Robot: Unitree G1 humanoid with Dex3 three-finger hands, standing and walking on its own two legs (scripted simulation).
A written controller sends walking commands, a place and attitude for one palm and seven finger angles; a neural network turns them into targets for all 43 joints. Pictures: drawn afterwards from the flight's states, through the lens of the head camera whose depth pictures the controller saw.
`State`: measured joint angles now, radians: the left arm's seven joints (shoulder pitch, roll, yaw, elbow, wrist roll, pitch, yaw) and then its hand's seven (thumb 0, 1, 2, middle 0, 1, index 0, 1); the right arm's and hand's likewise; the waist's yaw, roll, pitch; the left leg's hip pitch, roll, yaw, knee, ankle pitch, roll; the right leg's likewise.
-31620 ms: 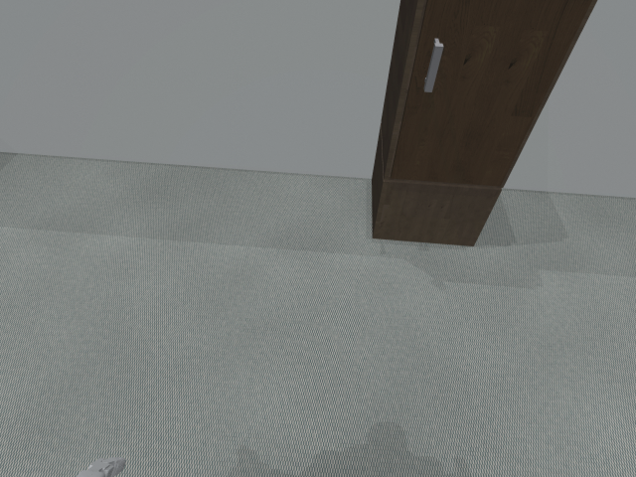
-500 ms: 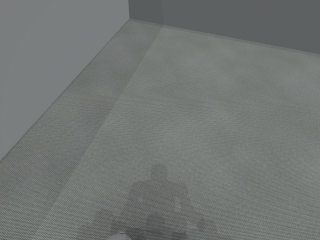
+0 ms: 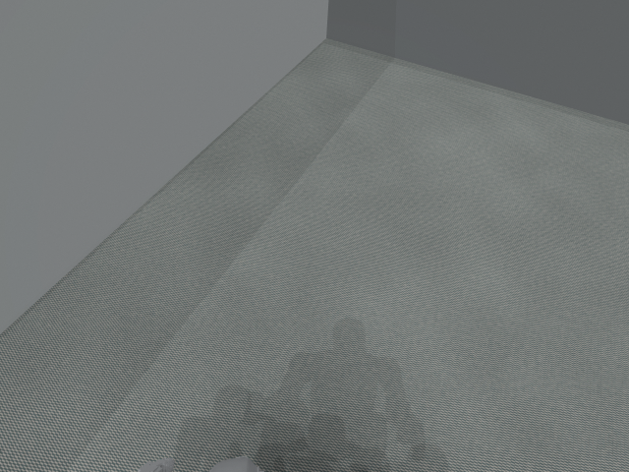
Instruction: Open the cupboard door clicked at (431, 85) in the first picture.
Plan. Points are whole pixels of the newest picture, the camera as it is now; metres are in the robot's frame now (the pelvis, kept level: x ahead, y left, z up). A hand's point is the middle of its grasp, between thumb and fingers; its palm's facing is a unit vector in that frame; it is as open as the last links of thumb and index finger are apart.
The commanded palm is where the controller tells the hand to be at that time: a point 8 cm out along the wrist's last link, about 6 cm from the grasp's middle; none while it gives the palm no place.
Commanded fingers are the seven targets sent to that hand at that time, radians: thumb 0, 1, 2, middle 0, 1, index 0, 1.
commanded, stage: turn to face it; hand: left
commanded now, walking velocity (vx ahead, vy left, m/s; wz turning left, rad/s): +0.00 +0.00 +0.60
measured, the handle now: out of the picture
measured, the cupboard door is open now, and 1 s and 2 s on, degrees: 48 48 48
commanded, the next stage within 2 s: none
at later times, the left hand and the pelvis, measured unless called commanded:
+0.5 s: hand out of the picture +0.10 +0.18 -0.15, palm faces +0.30 -0.91 -0.30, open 7.4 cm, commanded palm none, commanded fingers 0.00 0.90 0.90 -0.20 -0.30 -0.20 -0.30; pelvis +0.07 -0.05 +0.00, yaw +18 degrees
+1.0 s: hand out of the picture +0.07 +0.16 -0.16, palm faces +0.58 -0.75 -0.32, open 7.4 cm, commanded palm none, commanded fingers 0.00 0.90 0.90 -0.20 -0.30 -0.20 -0.30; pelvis +0.12 -0.08 -0.02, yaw +37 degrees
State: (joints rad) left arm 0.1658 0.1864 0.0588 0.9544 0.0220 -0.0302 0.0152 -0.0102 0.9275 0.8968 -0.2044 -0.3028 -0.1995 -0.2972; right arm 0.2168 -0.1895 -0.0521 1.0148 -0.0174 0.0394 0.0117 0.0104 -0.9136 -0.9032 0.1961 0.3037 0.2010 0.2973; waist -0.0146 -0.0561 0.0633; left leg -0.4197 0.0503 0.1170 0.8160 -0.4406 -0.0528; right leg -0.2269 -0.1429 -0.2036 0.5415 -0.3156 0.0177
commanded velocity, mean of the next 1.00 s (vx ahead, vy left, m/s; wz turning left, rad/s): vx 0.00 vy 0.00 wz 0.60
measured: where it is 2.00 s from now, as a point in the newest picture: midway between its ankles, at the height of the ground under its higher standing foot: outside the picture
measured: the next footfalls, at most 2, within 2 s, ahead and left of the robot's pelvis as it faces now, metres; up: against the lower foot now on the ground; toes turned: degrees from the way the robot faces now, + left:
left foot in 0.06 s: +0.09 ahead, +0.12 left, +0.00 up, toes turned +10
right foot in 0.36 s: +0.13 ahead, -0.16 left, +0.00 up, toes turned +9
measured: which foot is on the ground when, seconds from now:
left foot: up 0.00-0.04, down 0.06-0.36, up 0.38-0.66, down 0.68-0.94, up 0.96-1.00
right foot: down 0.00-0.06, up 0.08-0.34, down 0.36-0.68, up 0.70-0.94, down 0.96-1.00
